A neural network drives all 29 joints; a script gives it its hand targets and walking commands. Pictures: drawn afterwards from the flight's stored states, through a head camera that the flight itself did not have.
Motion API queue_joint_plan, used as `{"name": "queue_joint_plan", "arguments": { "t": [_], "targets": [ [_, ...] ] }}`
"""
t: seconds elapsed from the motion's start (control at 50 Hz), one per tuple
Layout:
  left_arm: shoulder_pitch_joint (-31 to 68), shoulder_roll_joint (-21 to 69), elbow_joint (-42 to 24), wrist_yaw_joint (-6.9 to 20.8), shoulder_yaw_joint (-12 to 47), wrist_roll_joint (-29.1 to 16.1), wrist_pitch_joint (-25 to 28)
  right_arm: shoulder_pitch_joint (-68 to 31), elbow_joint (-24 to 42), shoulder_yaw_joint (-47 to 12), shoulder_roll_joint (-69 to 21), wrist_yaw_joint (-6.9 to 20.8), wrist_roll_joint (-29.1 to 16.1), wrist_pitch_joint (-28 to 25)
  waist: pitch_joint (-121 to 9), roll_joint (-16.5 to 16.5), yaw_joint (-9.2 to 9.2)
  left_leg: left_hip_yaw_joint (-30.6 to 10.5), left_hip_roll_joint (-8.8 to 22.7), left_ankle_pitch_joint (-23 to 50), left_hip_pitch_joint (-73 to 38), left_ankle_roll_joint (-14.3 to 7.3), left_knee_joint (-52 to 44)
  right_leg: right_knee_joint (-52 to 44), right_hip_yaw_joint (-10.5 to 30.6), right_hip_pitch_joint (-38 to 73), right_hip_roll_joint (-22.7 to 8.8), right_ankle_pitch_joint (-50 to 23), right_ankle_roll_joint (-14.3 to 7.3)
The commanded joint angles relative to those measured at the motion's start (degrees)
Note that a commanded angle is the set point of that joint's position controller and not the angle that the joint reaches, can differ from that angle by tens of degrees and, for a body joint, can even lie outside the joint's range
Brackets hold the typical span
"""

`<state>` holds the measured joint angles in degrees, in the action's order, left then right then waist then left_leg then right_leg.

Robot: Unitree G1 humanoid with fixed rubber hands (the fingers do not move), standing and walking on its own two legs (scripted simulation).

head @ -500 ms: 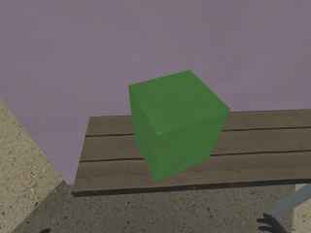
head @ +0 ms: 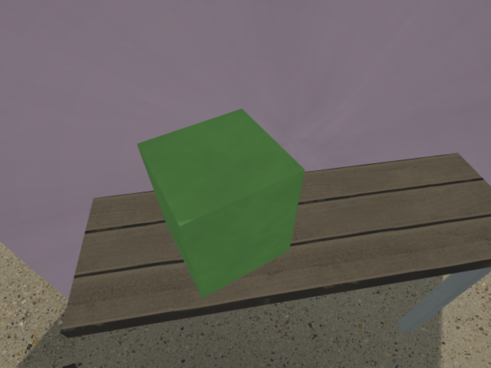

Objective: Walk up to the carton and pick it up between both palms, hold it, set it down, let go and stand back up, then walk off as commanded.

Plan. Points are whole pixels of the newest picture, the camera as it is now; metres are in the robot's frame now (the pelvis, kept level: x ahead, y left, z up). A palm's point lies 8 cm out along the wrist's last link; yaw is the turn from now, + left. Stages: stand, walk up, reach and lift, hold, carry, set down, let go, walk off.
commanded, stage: walk up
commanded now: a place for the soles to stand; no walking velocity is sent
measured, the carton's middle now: (222, 203) +0.42 +0.05 +0.02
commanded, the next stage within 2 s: none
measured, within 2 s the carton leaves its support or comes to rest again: neither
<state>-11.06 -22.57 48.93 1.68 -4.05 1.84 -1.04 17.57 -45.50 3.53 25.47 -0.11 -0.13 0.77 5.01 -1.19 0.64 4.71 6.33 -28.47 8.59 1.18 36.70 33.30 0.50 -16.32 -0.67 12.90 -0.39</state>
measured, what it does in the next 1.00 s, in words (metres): stands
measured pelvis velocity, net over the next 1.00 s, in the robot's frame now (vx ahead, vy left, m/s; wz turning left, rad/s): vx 0.02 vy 0.01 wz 0.15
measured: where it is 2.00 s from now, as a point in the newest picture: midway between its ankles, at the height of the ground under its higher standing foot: outside the picture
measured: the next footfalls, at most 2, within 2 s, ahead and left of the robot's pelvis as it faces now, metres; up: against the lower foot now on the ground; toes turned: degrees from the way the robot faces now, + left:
none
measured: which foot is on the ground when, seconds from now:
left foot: down 0.00-1.00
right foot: down 0.00-1.00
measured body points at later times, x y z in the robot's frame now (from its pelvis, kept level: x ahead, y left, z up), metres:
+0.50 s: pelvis +0.02 -0.01 +0.01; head +0.03 -0.01 +0.46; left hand +0.14 +0.31 -0.09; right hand +0.15 -0.32 -0.09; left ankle -0.02 +0.15 -0.73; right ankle +0.06 -0.12 -0.73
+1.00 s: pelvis +0.02 +0.01 +0.01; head +0.03 +0.01 +0.46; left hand +0.08 +0.33 -0.10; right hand +0.16 -0.30 -0.10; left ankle -0.02 +0.15 -0.73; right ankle +0.06 -0.12 -0.73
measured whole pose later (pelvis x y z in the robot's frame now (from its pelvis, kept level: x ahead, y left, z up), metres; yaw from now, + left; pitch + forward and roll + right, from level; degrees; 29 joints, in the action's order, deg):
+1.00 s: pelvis +0.02 +0.01 +0.01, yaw +9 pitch -3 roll -1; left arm -5.2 -21.3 58.2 1.1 -3.6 0.1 0.2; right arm 10.5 -56.0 2.3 21.9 -1.4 -0.5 -1.5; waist 3.0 0.1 -0.5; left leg -6.2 1.2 -15.6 6.1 2.1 24.3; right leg 22.5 -7.7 -8.9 -3.8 10.5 1.3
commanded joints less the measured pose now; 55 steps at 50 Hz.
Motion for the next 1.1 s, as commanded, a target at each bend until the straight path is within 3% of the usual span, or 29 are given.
{"name": "queue_joint_plan", "arguments": {
  "t": [0.0,0.02,0.06,0.1,0.18,0.22,0.24,0.32,0.4,0.46,0.52,0.58,0.64,0.7,0.76,0.84,0.9,0.94,1.02,1.08],
  "targets": [
    [6.71,-15.01,-6.39,-1.75,-2.83,-1.08,0.50,4.54,3.11,2.13,9.06,-0.36,-0.69,-1.21,-0.51,9.60,0.23,-2.65,-1.86,2.31,5.69,-1.84,-5.20,-18.05,11.72,2.07,-11.25,16.73,-7.97],
    [7.07,-13.80,-6.57,-1.64,-2.18,-1.00,0.45,6.79,1.91,1.79,8.75,-0.72,-0.51,-1.92,-3.16,9.01,0.89,-2.73,-2.55,9.35,4.22,-1.97,-9.19,-15.26,10.78,4.20,-10.75,8.83,-6.86],
    [8.78,-11.05,-6.40,-0.85,-1.15,-1.78,0.80,4.76,1.72,1.78,8.82,-1.20,0.26,-2.52,-5.57,6.87,1.31,-5.95,0.60,19.05,-0.69,-2.56,-16.52,-11.43,8.58,4.04,-9.90,-2.19,-4.14],
    [7.71,-10.62,-5.57,-0.39,-1.09,-2.43,1.23,-1.86,2.47,1.88,10.17,-0.92,0.17,-3.18,-5.40,2.03,-1.87,-9.26,2.24,22.92,3.00,-3.05,-16.11,-9.41,4.39,9.59,-6.41,-4.44,-2.13],
    [8.05,-11.60,-2.85,-0.60,-0.76,-2.03,2.06,-0.85,0.72,1.51,9.18,-0.62,-0.33,-3.29,-6.12,2.22,-1.24,-7.19,0.99,25.56,0.92,-0.92,-14.40,-10.60,4.27,11.29,-8.01,-14.86,-3.03],
    [9.77,-11.05,-2.11,-0.59,-0.80,-2.08,1.93,-0.77,-0.23,1.21,8.57,-0.77,-0.37,-3.13,-4.24,1.95,-0.69,-7.01,0.93,23.97,2.10,-1.59,-14.35,-11.22,4.26,10.32,-8.37,-11.90,-3.39],
    [10.01,-10.36,-1.84,-0.50,-0.65,-1.96,1.93,-0.07,-0.35,1.32,8.53,-0.85,-0.16,-3.11,-5.66,3.31,-0.96,-7.40,0.94,23.47,1.23,-1.58,-14.59,-12.20,3.64,11.15,-8.58,-9.98,-3.43],
    [10.15,-10.45,-0.49,-0.65,-0.45,-1.81,1.96,-2.00,-1.56,0.94,8.34,-1.18,-0.48,-2.96,-5.69,3.68,-0.55,-7.69,0.90,25.17,-0.46,-1.85,-14.03,-13.02,2.97,9.73,-7.90,-9.92,-2.68],
    [10.69,-9.62,0.72,-0.60,-0.56,-2.15,1.91,-2.35,-2.99,1.26,8.61,-1.44,0.03,-2.72,-4.48,2.64,-0.23,-7.85,0.61,25.51,0.30,-2.05,-14.91,-13.30,2.23,9.67,-8.67,-8.30,-3.21],
    [10.08,-9.95,1.94,-0.49,-0.84,-1.95,1.89,-4.56,-3.50,1.10,8.61,-1.36,-0.07,-2.81,-4.97,1.74,-0.85,-9.03,0.83,26.22,1.38,-1.85,-15.09,-13.57,0.68,10.94,-8.07,-8.84,-2.38],
    [10.70,-9.92,2.23,-0.30,-1.14,-1.86,2.06,-5.11,-4.37,1.27,8.81,-1.28,-0.14,-2.91,-4.50,0.77,-0.52,-9.10,0.33,24.55,1.85,-2.38,-15.64,-14.39,0.87,10.19,-8.21,-3.34,-2.31],
    [10.05,-9.29,3.31,-0.44,-1.03,-1.81,2.05,-5.98,-5.03,0.99,8.46,-1.23,-0.35,-2.77,-5.70,1.95,-0.69,-9.86,0.85,25.39,1.94,-2.50,-16.15,-14.05,-0.87,11.91,-7.92,-3.92,-1.74],
    [10.39,-9.49,4.26,-0.44,-1.40,-1.76,2.29,-6.60,-6.28,0.90,8.42,-1.26,-0.41,-3.07,-5.07,1.13,-0.64,-10.19,0.45,27.84,2.89,-2.22,-16.10,-13.93,-1.47,13.25,-8.41,-7.40,-1.43],
    [9.58,-9.89,4.79,-0.83,-1.68,-1.83,2.12,-6.79,-6.84,1.01,8.33,-1.47,-0.29,-2.93,-5.05,0.36,-0.44,-10.52,0.05,26.73,2.96,-2.45,-15.97,-14.26,-2.27,12.73,-7.90,-5.04,-1.38],
    [9.00,-9.34,5.20,-0.72,-1.73,-1.81,2.04,-8.00,-7.12,0.89,8.06,-1.45,-0.28,-3.06,-4.73,0.80,-1.42,-11.99,0.31,25.21,4.34,-2.78,-17.02,-14.46,-1.64,13.30,-7.56,-2.71,-1.08],
    [8.91,-9.54,5.29,-0.95,-1.70,-1.67,1.90,-7.47,-7.55,1.08,8.09,-1.53,-0.19,-3.11,-4.56,-1.73,-1.00,-12.96,0.19,25.93,6.45,-2.53,-17.63,-13.19,-2.57,15.41,-7.99,-4.88,-1.16],
    [9.06,-9.15,5.41,-0.97,-1.62,-1.51,2.11,-7.36,-7.78,1.01,8.04,-1.64,-0.54,-3.07,-4.66,0.94,-1.14,-13.74,0.03,27.42,5.89,-2.96,-17.33,-13.26,-2.77,15.23,-7.78,-5.86,-1.07],
    [7.84,-8.43,6.08,-1.06,-1.28,-1.79,2.04,-8.06,-7.47,1.29,8.47,-1.85,-0.36,-3.07,-4.90,-1.13,-0.99,-13.96,0.14,27.29,4.70,-2.95,-17.21,-13.83,-2.80,13.92,-7.82,-5.98,-0.84],
    [8.07,-8.65,6.17,-0.98,-1.77,-1.58,2.10,-7.41,-8.00,1.30,7.86,-1.81,-0.05,-2.93,-5.38,0.90,-1.37,-13.34,-0.80,27.45,5.14,-2.70,-16.77,-13.69,-3.18,15.28,-8.35,-5.78,-1.30],
    [8.72,-8.56,5.99,-1.06,-1.59,-1.54,2.05,-7.63,-8.04,1.25,8.41,-1.77,-0.22,-2.74,-3.82,0.07,-0.98,-14.32,-1.04,26.28,7.01,-3.05,-16.74,-13.48,-3.28,15.23,-8.46,-5.49,-1.14]
  ]
}}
